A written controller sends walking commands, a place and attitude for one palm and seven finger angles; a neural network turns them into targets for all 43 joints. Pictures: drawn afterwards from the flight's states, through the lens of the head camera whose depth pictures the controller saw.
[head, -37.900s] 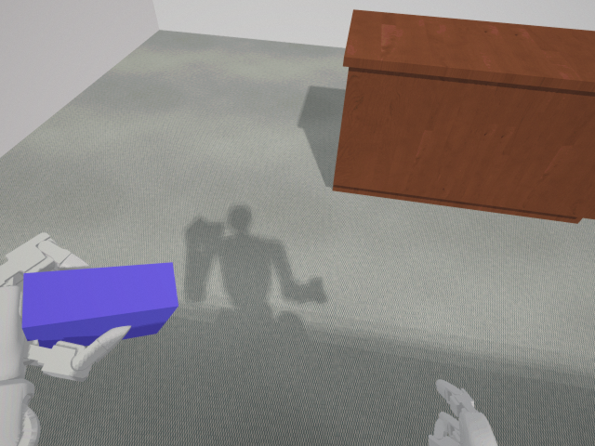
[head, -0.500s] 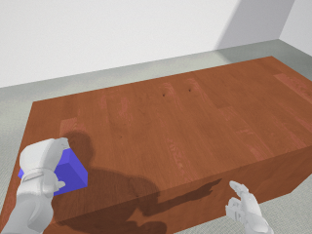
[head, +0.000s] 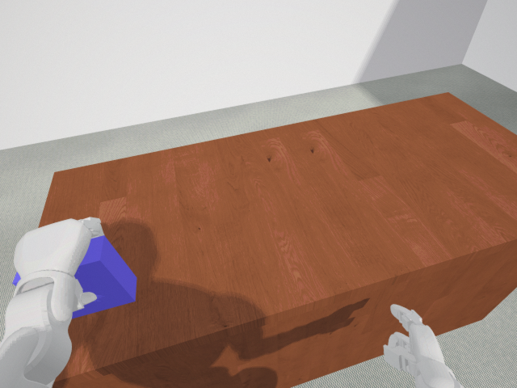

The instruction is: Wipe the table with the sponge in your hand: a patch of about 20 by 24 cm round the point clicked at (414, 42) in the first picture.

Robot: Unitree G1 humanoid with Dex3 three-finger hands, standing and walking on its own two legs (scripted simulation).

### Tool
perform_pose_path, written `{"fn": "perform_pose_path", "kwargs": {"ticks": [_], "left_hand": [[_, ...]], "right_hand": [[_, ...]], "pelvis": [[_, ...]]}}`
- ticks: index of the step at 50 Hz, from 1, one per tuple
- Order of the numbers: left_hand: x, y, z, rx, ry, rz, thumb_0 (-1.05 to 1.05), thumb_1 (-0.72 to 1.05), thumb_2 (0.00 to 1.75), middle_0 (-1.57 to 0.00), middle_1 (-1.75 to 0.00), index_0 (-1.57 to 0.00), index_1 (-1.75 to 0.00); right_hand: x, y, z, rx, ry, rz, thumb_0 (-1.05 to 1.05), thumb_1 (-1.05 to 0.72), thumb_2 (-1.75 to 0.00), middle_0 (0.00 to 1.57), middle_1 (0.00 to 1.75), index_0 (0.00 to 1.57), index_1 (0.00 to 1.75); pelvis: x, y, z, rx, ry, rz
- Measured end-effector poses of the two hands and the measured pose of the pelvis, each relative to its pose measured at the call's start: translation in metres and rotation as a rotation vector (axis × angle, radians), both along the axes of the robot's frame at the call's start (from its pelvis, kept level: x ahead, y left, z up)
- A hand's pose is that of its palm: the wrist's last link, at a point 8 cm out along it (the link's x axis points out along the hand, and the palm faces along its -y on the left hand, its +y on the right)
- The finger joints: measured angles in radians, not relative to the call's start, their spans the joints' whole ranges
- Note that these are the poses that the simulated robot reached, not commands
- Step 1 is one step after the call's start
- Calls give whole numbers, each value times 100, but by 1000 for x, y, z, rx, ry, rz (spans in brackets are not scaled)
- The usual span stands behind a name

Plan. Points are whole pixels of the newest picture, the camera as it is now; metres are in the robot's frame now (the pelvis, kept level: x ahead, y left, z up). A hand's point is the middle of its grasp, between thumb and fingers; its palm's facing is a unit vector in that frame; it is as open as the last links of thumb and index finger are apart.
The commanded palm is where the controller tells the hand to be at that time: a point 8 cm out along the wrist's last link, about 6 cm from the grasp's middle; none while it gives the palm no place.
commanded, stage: lift the sponge slowly off the table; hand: left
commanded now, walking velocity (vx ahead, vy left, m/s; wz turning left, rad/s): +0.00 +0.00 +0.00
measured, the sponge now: (89, 286) +0.22 +0.32 +0.04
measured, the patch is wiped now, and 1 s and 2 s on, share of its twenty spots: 0.95 0.95 0.95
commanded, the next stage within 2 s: bring the sponge back beside the body in 0.66 s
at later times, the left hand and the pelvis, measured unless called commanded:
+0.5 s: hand (67, 247) +0.24 +0.33 +0.12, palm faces +0.04 -0.08 -1.00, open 8.8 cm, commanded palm +0.21 +0.32 +0.19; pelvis -0.01 +0.00 +0.00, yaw +0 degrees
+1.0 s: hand (81, 245) +0.25 +0.31 +0.12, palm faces +0.06 -0.09 -0.99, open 8.8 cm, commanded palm +0.21 +0.31 +0.19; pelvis +0.00 +0.00 +0.00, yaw +0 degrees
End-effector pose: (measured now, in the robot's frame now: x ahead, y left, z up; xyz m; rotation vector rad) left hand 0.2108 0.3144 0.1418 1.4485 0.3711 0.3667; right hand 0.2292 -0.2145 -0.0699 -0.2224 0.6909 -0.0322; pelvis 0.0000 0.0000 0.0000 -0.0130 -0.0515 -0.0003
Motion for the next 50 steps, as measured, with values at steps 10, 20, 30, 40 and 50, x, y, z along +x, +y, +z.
{"fn": "perform_pose_path", "kwargs": {"ticks": [10,20,30,40,50], "left_hand": [[5,-4,14,8,-27,-5,-1,-45,107,-85,-146,-90,-148],[9,3,27,14,-27,12,-1,-45,107,-85,-146,-90,-148],[12,2,36,13,-40,-10,-1,-45,107,-85,-146,-90,-148],[24,6,33,12,-10,10,-1,-45,107,-85,-146,-90,-148],[13,-12,32,-3,-46,-47,-1,-45,107,-85,-146,-90,-148]], "right_hand": [[6,14,4,25,-22,30,2,-91,-90,20,30,21,30],[8,19,6,33,-29,49,2,-91,-90,20,30,21,30],[4,14,5,14,-21,45,2,-91,-90,20,30,21,30],[1,16,2,23,-6,45,2,-91,-90,20,30,21,30],[3,16,1,42,-8,47,2,-91,-90,20,30,21,30]], "pelvis": [[-4,1,1,2,-2,4],[-6,1,1,3,2,2],[-7,2,1,1,1,8],[-8,2,1,3,13,9],[-1,3,1,4,15,-6]]}}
